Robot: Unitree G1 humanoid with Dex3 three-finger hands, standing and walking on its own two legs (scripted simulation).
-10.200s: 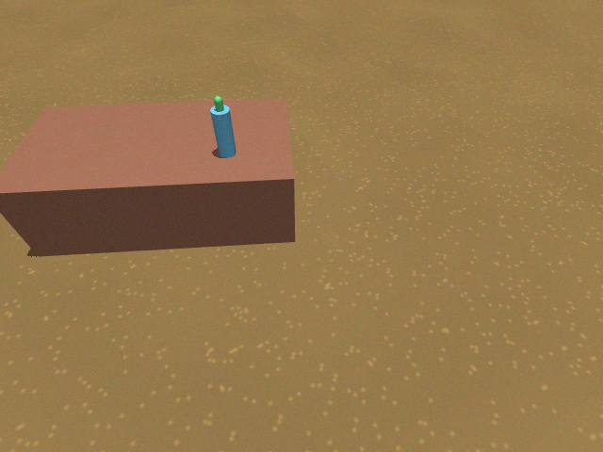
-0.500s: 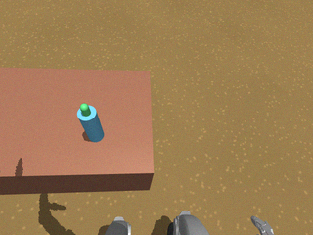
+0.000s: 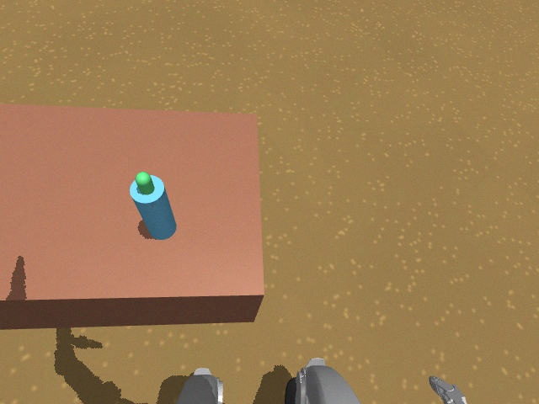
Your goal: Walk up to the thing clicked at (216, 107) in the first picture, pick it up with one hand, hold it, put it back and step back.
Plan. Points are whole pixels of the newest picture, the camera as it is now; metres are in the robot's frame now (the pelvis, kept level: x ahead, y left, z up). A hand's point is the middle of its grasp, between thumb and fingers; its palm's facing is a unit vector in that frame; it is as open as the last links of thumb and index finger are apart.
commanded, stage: go down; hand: left
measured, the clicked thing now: (153, 205) +0.53 +0.23 -0.22
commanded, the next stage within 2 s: none
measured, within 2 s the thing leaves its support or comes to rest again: neither
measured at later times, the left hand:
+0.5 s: hand out of the picture +0.36 +0.42 +0.03, palm faces +0.26 -0.96 -0.11, open 17.4 cm
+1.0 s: hand out of the picture +0.38 +0.42 +0.03, palm faces +0.27 -0.96 -0.09, open 17.5 cm
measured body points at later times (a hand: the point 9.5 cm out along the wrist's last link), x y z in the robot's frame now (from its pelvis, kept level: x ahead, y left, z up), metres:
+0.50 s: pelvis +0.00 +0.00 -0.01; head +0.13 +0.05 +0.42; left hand +0.34 +0.47 +0.04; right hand +0.09 -0.27 -0.10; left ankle +0.00 +0.12 -0.66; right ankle +0.05 -0.15 -0.66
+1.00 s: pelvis -0.01 +0.00 -0.02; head +0.14 +0.05 +0.40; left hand +0.36 +0.47 +0.04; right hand +0.08 -0.28 -0.11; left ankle +0.00 +0.12 -0.66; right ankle +0.05 -0.15 -0.66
